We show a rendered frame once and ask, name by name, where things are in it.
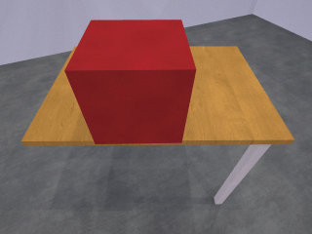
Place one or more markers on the table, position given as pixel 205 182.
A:
pixel 228 106

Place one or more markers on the carton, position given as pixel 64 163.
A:
pixel 133 80

